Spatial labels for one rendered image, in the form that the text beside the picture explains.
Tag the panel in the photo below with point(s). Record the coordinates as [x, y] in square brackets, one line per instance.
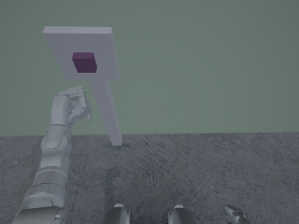
[65, 40]

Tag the button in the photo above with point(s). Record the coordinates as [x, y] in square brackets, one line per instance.
[84, 62]

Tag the right robot thigh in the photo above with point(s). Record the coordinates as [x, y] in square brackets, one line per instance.
[181, 216]

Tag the robot left forearm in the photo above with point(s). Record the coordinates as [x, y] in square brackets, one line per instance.
[48, 188]

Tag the left robot hand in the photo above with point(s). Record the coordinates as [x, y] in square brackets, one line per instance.
[63, 112]

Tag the right robot hand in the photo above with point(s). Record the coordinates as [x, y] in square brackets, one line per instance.
[237, 215]

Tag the robot right shin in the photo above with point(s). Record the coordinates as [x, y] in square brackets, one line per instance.
[178, 206]

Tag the left robot upper arm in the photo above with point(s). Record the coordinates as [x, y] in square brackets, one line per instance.
[42, 215]

